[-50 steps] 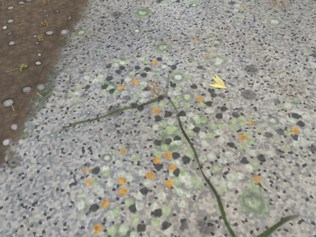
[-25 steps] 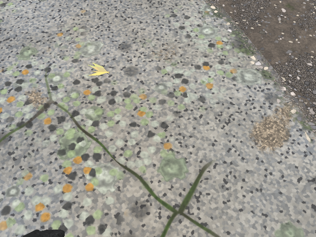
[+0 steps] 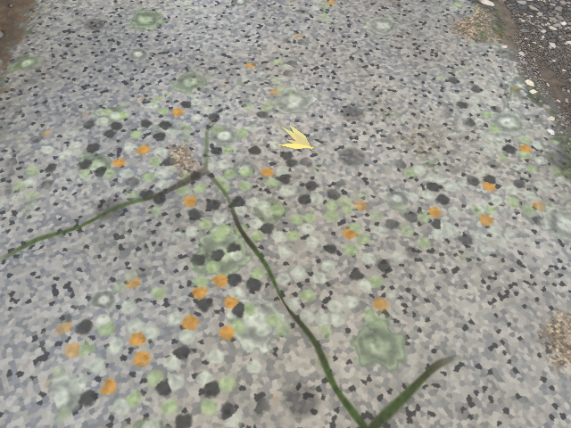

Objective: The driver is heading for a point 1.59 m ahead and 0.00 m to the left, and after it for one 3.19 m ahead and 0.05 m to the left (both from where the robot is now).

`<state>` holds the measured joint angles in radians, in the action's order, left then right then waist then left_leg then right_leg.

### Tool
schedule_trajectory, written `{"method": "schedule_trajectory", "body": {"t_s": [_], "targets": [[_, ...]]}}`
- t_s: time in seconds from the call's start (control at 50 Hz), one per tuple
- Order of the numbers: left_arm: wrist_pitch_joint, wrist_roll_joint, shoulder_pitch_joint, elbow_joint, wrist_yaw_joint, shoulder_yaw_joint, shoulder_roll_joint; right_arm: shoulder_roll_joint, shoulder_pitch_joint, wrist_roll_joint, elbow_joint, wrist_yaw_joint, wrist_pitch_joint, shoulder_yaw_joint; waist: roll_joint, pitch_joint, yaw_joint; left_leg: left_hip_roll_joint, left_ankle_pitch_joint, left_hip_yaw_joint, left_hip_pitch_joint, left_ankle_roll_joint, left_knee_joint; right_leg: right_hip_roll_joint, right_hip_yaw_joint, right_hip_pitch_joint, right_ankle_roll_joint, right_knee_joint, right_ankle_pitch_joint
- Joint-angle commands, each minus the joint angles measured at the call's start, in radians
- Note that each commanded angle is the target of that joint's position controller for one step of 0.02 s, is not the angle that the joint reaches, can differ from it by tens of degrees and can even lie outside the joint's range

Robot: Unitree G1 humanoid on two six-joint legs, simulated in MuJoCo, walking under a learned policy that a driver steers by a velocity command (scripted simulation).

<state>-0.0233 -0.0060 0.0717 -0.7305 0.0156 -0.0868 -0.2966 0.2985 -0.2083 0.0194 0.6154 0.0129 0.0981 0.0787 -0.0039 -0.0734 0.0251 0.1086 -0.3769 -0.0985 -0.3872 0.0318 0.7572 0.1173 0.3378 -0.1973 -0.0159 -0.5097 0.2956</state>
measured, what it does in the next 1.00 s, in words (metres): walks ahead: left foot, then right foot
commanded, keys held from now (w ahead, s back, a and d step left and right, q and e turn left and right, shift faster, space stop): q+shift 0.24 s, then e+shift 0.22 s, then w+e+shift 0.52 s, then e+shift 0.02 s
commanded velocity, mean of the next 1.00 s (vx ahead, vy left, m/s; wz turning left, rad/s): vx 0.33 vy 0.00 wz -0.11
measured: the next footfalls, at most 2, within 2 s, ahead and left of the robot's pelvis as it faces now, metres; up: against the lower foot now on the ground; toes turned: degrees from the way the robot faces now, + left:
left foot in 0.04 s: +0.04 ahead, +0.12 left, +0.00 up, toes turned +9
right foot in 0.50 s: +0.13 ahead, -0.09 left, +0.00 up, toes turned +17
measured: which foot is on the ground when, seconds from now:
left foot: up 0.00-0.02, down 0.04-0.54, up 0.56-0.82, down 0.84-1.00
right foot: down 0.00-0.04, up 0.06-0.48, down 0.50-0.84, up 0.86-1.00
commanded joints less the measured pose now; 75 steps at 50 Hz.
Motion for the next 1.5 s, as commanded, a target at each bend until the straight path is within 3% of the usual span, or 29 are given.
{"method": "schedule_trajectory", "body": {"t_s": [0.02,0.04,0.06,0.08,0.14,0.28,0.38,0.46,0.5,0.54,0.58,0.62,0.7,0.76,0.82,0.86,0.88,0.9,0.94,1.0,1.1,1.16,1.22,1.24,1.26,1.28,1.34,1.4,1.5], "targets": [[0.008,-0.028,-0.021,0.041,-0.017,-0.044,-0.134,0.126,-0.1,-0.004,-0.057,-0.007,-0.006,0.055,-0.027,0.138,0.044,-0.05,0.163,-0.001,0.166,-0.087,-0.227,0.207,-0.102,0.033,0.08,-0.061,-0.25],[0.004,-0.004,0.006,0.041,-0.02,-0.036,-0.098,0.244,-0.168,-0.004,-0.053,-0.029,-0.018,0.095,0.214,0.126,0.056,0.061,0.584,0.23,0.319,-0.168,-0.344,0.09,-0.032,-0.168,-0.008,-0.351,-0.022],[0.01,0.033,-0.096,0.134,-0.006,-0.018,-0.062,0.353,-0.156,-0.031,-0.084,-0.027,-0.044,0.107,0.402,0.127,0.035,0.262,0.706,0.68,0.382,-0.381,-0.404,-0.099,-0.155,-0.497,-0.083,-0.62,0.425],[0.01,0.026,-0.14,0.136,0.002,-0.031,-0.112,0.304,-0.159,-0.044,-0.089,-0.008,-0.082,0.094,0.225,0.213,0.074,0.289,0.618,0.676,0.393,-0.431,-0.435,-0.103,-0.347,-0.537,-0.075,-0.768,0.428],[0.029,0.017,-0.1,0.118,0.02,-0.04,-0.131,0.223,-0.015,0.004,-0.09,-0.027,-0.102,0.066,0.098,0.133,-0.02,0.156,0.472,0.476,0.331,-0.279,-0.417,-0.066,-0.428,-0.565,-0.025,-0.686,0.138],[0.026,0.007,-0.017,0.054,0.005,-0.02,-0.088,0.188,0.022,-0.01,-0.122,-0.062,-0.08,0.042,0.125,0.205,-0.028,0.08,0.544,0.391,0.313,-0.246,-0.371,-0.125,-0.408,-0.411,-0.083,-0.446,-0.024],[0.02,0.002,0.009,0.032,-0.016,0.003,-0.062,0.078,0.048,-0.051,-0.085,-0.038,-0.086,-0.016,0.164,0.179,0.001,0.077,0.453,0.329,0.189,-0.237,-0.375,-0.056,-0.369,-0.182,-0.073,-0.263,-0.021],[0.03,-0.01,0.015,0.053,-0.026,-0.006,-0.121,0.139,0.079,-0.042,-0.047,-0.027,-0.09,-0.005,0.16,0.079,-0.012,0.073,0.376,0.312,0.16,-0.215,-0.336,-0.094,-0.306,-0.113,-0.02,-0.055,-0.082],[0.038,-0.02,0.079,0.043,-0.028,-0.008,-0.142,0.163,0.023,-0.03,-0.038,-0.033,-0.095,0.008,0.129,0.11,0.011,0.045,-0.106,0.324,0.182,-0.191,-0.324,-0.118,-0.31,-0.101,0.035,-0.075,-0.016],[0.058,-0.051,0.161,0.02,-0.031,-0.02,-0.184,0.121,0.027,-0.033,-0.071,-0.028,-0.117,-0.004,-0.007,0.015,0.019,-0.045,-0.432,0.263,0.035,-0.146,-0.216,-0.033,-0.54,-0.173,0.18,0.026,0.442],[0.089,-0.034,0.277,-0.005,-0.035,-0.023,-0.195,0.076,0.157,0.022,-0.121,-0.027,-0.168,-0.009,-0.223,-0.071,-0.04,-0.147,-0.214,0.134,-0.093,-0.093,0.0,0.136,-0.99,-0.149,0.319,0.334,0.669],[0.107,-0.011,0.373,-0.019,-0.031,-0.027,-0.194,0.069,0.271,0.021,-0.16,-0.015,-0.211,-0.01,-0.231,-0.036,-0.11,-0.164,-0.247,0.215,-0.294,-0.083,0.145,0.181,-1.145,0.09,0.354,0.368,0.561],[0.092,-0.043,0.377,0.01,-0.01,-0.025,-0.159,0.056,0.294,-0.008,-0.143,0.019,-0.265,-0.007,-0.125,0.067,-0.122,-0.153,-0.08,0.203,-0.325,-0.052,0.019,0.052,-0.941,0.277,0.292,0.29,0.225],[0.057,-0.05,0.278,0.06,0.008,-0.018,-0.149,0.016,0.273,0.008,-0.12,0.031,-0.266,-0.013,-0.148,0.052,-0.079,-0.203,-0.015,0.145,-0.047,-0.007,-0.226,-0.025,-0.84,0.035,0.256,0.267,0.132],[0.049,-0.043,0.201,0.103,0.014,-0.01,-0.129,0.082,0.09,0.037,-0.056,0.011,-0.246,0.024,-0.136,0.126,0.029,-0.175,0.259,0.13,0.43,0.015,-0.356,-0.077,-0.78,-0.266,0.163,0.158,0.032],[0.073,-0.018,0.218,0.136,-0.003,0.031,0.002,0.175,-0.205,0.027,-0.014,-0.02,-0.223,0.054,0.056,0.322,0.145,0.086,0.04,0.371,0.836,-0.07,-0.357,-0.179,-0.636,-0.5,0.057,-0.307,0.201],[0.093,-0.061,0.237,0.21,0.0,0.047,0.019,0.237,-0.241,-0.027,0.0,-0.011,-0.218,0.06,0.297,0.333,0.108,0.326,-0.346,0.854,0.846,-0.201,-0.491,-0.175,-0.551,-0.716,0.043,-0.576,0.268],[0.09,-0.08,0.238,0.197,0.001,0.038,-0.041,0.196,-0.158,-0.035,-0.015,-0.01,-0.218,0.052,0.242,0.201,0.082,0.345,-0.452,0.868,0.749,-0.233,-0.51,-0.062,-0.5,-0.821,0.035,-0.747,0.172],[0.078,-0.044,0.186,0.166,-0.014,0.026,-0.078,0.106,-0.171,-0.032,0.004,-0.02,-0.214,0.025,0.094,0.066,0.092,0.244,-0.179,0.575,0.629,-0.194,-0.513,-0.018,-0.461,-0.839,0.045,-0.852,0.036],[0.066,-0.049,0.103,0.193,-0.041,0.031,-0.038,0.054,-0.136,-0.04,0.047,-0.018,-0.207,0.005,0.07,-0.049,0.047,0.151,0.227,0.3,0.479,-0.146,-0.537,0.03,-0.443,-0.821,0.058,-0.863,-0.046],[0.067,-0.014,-0.006,0.246,-0.069,0.047,-0.011,0.111,0.032,-0.027,0.065,-0.043,-0.193,0.01,0.06,-0.105,-0.015,0.057,0.678,-0.039,0.186,-0.103,-0.557,-0.026,-0.287,-0.514,-0.014,-0.415,-0.252],[0.085,-0.005,0.01,0.239,-0.094,0.037,-0.024,0.207,-0.104,0.0,0.125,-0.046,-0.211,0.027,0.082,0.028,-0.029,0.089,1.089,-0.022,0.227,-0.104,-0.45,-0.168,-0.229,-0.173,0.05,-0.2,-0.308],[0.07,0.016,0.292,0.165,-0.053,-0.021,-0.149,0.203,-0.079,0.028,0.139,-0.03,-0.208,0.013,0.08,0.181,-0.238,0.079,1.072,-0.023,0.214,-0.084,-0.036,-0.156,-0.339,0.228,0.178,0.03,-0.53],[0.064,0.046,0.32,0.149,-0.029,-0.014,-0.219,0.071,-0.14,-0.022,0.112,-0.02,-0.2,-0.024,-0.179,0.307,-0.165,-0.069,-0.083,-0.01,-0.007,-0.036,0.404,0.111,-0.566,0.523,0.241,-0.126,-1.2],[0.079,0.092,0.301,0.192,-0.026,0.008,-0.206,0.065,-0.35,0.01,0.165,-0.006,-0.198,-0.051,-0.231,0.657,-0.121,-0.176,-0.374,0.308,-0.135,-0.016,0.742,0.429,-0.947,0.739,0.474,-0.153,-1.373],[0.075,0.072,0.292,0.187,-0.035,0.003,-0.166,0.217,-0.245,0.023,0.175,-0.007,-0.187,-0.01,-0.052,0.678,-0.187,-0.13,-0.289,0.352,-0.088,-0.001,0.726,0.327,-0.835,0.6,0.428,-0.057,-1.219],[0.093,0.017,0.112,0.133,-0.044,0.027,-0.081,0.141,-0.175,0.017,0.148,-0.037,-0.133,-0.014,0.001,0.271,-0.039,-0.013,-0.149,0.223,-0.14,0.051,0.534,0.204,-0.579,0.19,0.318,0.092,-0.845],[0.097,0.039,0.003,0.124,-0.037,0.017,-0.087,0.108,-0.231,0.013,0.143,-0.053,-0.071,-0.001,-0.062,0.19,0.031,0.0,-0.104,0.166,-0.01,0.091,0.525,0.187,-0.421,-0.092,0.314,0.227,-0.668],[0.08,0.037,-0.036,0.09,0.007,0.001,-0.103,0.084,-0.109,-0.002,0.056,-0.056,-0.042,0.0,-0.081,0.145,0.012,0.052,0.074,0.136,-0.075,0.084,0.319,0.18,-0.276,-0.095,0.285,0.3,-0.304]]}}
Over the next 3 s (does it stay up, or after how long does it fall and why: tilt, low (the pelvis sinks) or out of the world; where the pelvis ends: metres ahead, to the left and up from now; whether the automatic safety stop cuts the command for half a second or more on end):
stays up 1.39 -0.07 0.01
